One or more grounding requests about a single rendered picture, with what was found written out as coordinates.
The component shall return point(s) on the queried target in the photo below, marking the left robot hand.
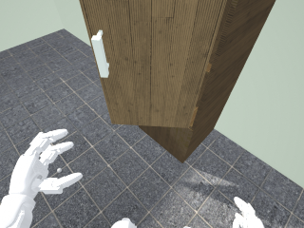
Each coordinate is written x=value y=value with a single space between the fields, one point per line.
x=24 y=179

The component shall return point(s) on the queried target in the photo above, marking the cupboard door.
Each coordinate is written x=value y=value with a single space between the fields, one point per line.
x=158 y=52

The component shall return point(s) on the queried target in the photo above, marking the right robot hand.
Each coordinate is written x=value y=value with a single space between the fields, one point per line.
x=248 y=218

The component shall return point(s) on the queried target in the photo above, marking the handle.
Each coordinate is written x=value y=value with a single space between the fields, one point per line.
x=99 y=51

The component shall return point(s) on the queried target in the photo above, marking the left robot forearm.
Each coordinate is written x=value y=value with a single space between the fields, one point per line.
x=16 y=211

